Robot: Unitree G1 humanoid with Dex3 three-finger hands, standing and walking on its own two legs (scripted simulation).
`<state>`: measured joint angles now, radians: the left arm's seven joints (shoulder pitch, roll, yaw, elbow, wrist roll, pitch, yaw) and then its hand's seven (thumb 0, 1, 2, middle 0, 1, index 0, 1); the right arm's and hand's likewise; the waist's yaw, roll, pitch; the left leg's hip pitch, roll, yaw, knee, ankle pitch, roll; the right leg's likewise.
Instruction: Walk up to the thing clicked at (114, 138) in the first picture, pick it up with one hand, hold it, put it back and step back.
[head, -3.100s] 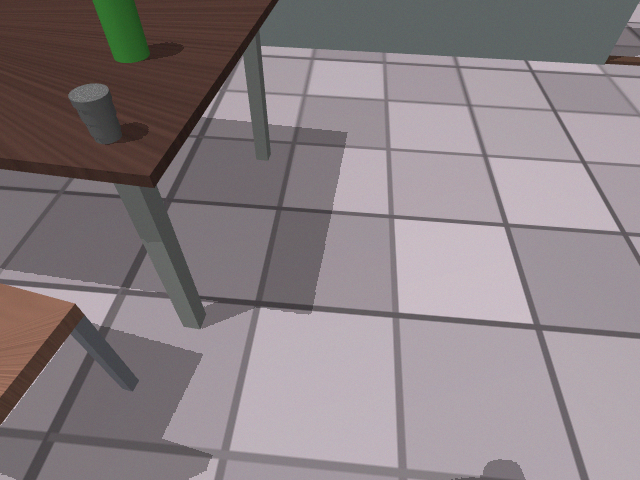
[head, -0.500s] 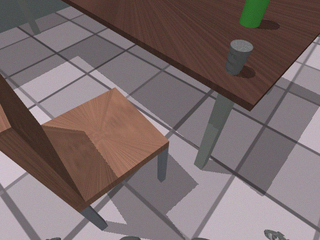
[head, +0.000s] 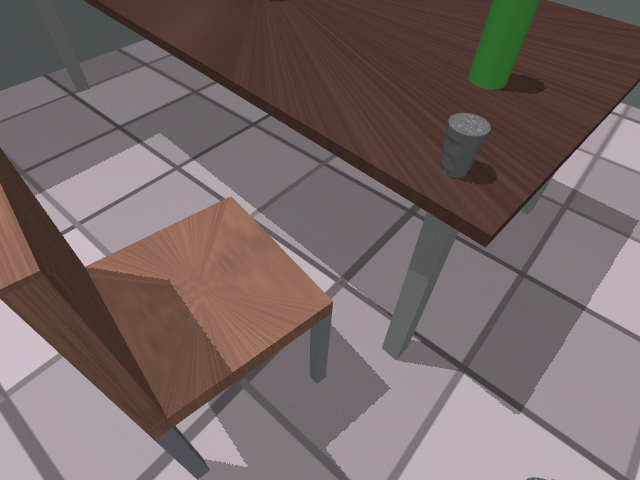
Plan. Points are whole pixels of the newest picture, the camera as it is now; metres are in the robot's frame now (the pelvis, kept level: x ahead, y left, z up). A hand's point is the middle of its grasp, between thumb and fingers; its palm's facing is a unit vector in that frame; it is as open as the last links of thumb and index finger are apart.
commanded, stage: walk up
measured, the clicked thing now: (460, 147) +0.67 -0.25 +0.03
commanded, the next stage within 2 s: stand in 0.38 s
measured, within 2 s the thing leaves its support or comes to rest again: neither
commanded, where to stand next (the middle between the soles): +0.05 -0.01 m, yaw -3 degrees
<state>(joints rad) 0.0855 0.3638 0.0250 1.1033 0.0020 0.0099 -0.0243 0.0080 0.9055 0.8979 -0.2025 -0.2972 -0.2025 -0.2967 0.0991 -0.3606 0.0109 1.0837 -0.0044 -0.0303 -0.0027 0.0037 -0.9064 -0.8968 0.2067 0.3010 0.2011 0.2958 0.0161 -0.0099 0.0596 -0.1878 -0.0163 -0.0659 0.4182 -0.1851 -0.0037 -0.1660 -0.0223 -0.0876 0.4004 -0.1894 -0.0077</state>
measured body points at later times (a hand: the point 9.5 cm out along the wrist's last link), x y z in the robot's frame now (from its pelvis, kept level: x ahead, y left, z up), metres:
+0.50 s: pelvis +0.01 -0.01 +0.00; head +0.02 +0.00 +0.45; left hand +0.09 +0.30 -0.13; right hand +0.10 -0.30 -0.13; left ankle +0.03 +0.12 -0.74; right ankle +0.02 -0.11 -0.74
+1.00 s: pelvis +0.02 -0.01 +0.01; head +0.03 -0.02 +0.46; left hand +0.10 +0.29 -0.12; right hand +0.09 -0.32 -0.13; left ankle +0.03 +0.12 -0.74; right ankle +0.02 -0.11 -0.74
